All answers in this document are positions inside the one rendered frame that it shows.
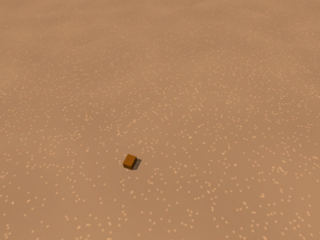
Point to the small box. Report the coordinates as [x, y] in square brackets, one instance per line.
[130, 162]

